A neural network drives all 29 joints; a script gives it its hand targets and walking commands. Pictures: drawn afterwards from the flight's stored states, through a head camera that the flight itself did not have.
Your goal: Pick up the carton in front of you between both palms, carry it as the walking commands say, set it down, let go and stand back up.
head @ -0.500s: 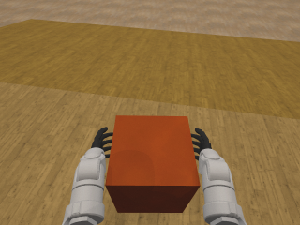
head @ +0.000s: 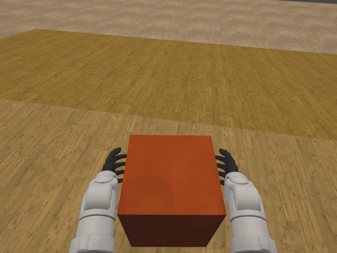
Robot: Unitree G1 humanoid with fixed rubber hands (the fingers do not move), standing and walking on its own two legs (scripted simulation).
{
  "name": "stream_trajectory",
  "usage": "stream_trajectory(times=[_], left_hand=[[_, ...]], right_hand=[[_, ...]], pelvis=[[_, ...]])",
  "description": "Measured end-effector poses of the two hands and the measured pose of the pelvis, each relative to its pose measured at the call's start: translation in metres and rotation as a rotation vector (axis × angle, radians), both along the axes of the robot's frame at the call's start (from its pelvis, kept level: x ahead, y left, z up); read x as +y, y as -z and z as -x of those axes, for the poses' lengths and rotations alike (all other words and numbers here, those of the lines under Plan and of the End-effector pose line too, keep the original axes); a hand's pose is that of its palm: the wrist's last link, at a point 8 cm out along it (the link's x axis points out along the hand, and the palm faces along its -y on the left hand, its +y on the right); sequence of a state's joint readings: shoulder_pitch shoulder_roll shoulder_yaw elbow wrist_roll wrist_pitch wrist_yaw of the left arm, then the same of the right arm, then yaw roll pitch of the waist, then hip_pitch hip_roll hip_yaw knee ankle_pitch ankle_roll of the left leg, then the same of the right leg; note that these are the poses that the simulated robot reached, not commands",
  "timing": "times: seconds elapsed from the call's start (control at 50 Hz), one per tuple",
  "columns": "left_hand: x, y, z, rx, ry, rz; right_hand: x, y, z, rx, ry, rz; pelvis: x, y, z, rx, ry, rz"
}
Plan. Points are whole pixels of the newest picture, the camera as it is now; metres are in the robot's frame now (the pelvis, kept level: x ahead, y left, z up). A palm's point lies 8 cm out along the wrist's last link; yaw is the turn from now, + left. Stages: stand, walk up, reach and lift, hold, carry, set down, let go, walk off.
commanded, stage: hold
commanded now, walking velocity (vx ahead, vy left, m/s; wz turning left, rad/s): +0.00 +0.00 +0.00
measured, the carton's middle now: (169, 193) +0.28 +0.00 -0.04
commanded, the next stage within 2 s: carry in 0.34 s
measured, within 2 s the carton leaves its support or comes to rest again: neither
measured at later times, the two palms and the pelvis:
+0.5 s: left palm (107, 168) +0.29 +0.15 +0.06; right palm (232, 169) +0.29 -0.15 +0.06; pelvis +0.00 +0.00 -0.01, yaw +0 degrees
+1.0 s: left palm (120, 114) +0.46 +0.14 +0.09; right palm (224, 119) +0.44 -0.16 +0.08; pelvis +0.21 +0.00 -0.01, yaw -1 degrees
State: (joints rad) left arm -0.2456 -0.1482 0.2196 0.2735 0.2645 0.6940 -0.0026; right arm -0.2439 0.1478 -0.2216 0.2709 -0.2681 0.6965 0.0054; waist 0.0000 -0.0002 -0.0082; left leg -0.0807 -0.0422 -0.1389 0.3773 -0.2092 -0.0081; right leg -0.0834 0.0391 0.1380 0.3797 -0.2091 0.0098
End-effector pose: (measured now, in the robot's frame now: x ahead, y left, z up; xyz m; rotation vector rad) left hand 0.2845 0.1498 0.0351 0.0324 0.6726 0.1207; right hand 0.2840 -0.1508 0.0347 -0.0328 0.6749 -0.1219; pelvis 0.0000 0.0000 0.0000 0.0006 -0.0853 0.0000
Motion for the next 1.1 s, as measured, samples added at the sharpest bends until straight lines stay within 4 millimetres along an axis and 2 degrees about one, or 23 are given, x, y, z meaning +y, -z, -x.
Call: stream_trajectory(times=[0.18, 0.38, 0.48, 0.54, 0.64, 0.74, 0.86, 0.92, 1.0, 1.1], left_hand=[[0.001, -0.016, 0.004, -0.032, -0.007, 0.007], [0.001, -0.015, 0.007, -0.017, -0.010, 0.011], [0.001, -0.024, -0.003, -0.062, -0.018, 0.018], [0.002, -0.031, -0.014, -0.091, -0.028, 0.028], [-0.001, -0.039, -0.039, -0.096, -0.045, 0.050], [-0.007, -0.037, -0.067, -0.075, -0.055, 0.062], [0.010, -0.026, -0.096, -0.011, -0.099, 0.079], [0.007, -0.036, -0.125, 0.010, -0.076, 0.070], [-0.007, -0.051, -0.175, -0.013, -0.027, 0.079], [-0.024, -0.050, -0.236, -0.059, -0.017, 0.073]], right_hand=[[0.001, -0.016, 0.004, -0.032, 0.004, -0.006], [0.000, -0.015, 0.007, -0.016, 0.008, -0.010], [0.001, -0.023, -0.004, -0.062, 0.015, -0.020], [0.002, -0.031, -0.015, -0.091, 0.023, -0.033], [0.000, -0.039, -0.040, -0.096, 0.038, -0.052], [-0.007, -0.035, -0.068, -0.074, 0.054, -0.074], [0.011, -0.032, -0.109, -0.010, 0.027, -0.060], [0.008, -0.035, -0.127, 0.010, 0.056, -0.074], [-0.005, -0.049, -0.161, -0.017, 0.107, -0.074], [-0.023, -0.049, -0.222, -0.063, 0.115, -0.084]], pelvis=[[0.000, -0.001, 0.003, -0.023, -0.001, 0.000], [0.000, 0.002, 0.010, 0.003, -0.001, 0.001], [0.000, 0.007, 0.001, 0.074, -0.003, 0.001], [0.001, 0.012, -0.011, 0.103, -0.004, 0.002], [-0.002, 0.020, -0.044, 0.144, 0.007, -0.003], [-0.007, 0.027, -0.084, 0.178, -0.027, 0.010], [0.002, 0.023, -0.138, 0.187, 0.006, -0.026], [0.005, 0.013, -0.166, 0.190, 0.026, 0.000], [0.002, 0.005, -0.207, 0.197, 0.017, 0.028], [-0.013, 0.018, -0.270, 0.173, 0.000, 0.032]])
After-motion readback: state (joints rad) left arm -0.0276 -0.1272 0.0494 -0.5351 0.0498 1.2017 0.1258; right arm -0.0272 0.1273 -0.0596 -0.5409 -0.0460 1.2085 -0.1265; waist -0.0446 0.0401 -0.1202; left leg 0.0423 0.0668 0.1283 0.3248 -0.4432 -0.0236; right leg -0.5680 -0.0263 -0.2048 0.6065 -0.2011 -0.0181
